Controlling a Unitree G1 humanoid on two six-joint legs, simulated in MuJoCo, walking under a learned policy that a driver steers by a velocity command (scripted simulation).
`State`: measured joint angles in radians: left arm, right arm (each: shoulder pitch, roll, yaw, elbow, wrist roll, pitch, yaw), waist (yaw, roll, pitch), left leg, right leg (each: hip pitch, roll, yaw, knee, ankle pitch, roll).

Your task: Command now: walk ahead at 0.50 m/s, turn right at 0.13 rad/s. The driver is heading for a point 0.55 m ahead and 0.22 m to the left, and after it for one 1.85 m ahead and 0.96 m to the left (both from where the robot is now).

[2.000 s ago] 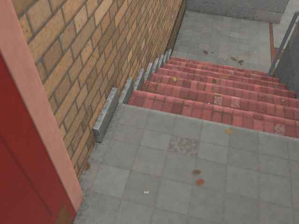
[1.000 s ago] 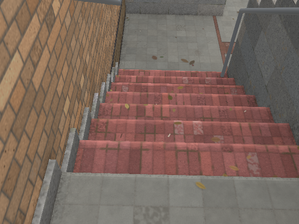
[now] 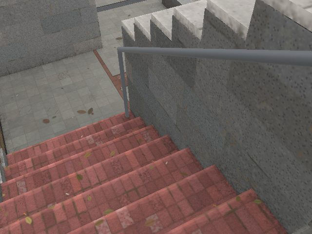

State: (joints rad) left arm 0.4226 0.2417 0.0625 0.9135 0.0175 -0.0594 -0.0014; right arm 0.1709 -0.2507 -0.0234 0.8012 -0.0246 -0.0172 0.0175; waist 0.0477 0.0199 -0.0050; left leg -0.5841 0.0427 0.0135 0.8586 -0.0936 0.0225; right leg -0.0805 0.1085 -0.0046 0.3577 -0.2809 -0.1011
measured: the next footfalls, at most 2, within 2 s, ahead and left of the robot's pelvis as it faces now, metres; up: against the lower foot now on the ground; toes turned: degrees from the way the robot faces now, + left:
left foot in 0.16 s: +0.14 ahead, +0.11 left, +0.00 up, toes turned +3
right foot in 0.74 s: +0.48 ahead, -0.13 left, -0.18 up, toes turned +7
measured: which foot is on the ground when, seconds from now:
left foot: up 0.00-0.14, down 0.16-0.76, up 0.78-1.00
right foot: down 0.00-0.18, up 0.20-0.72, down 0.74-1.00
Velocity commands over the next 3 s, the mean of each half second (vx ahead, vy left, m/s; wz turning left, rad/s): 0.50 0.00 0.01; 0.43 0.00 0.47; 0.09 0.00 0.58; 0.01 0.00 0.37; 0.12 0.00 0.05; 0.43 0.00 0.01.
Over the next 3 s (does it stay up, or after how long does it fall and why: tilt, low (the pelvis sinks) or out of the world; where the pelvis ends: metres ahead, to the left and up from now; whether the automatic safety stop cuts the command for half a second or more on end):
stays up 0.87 0.37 -0.54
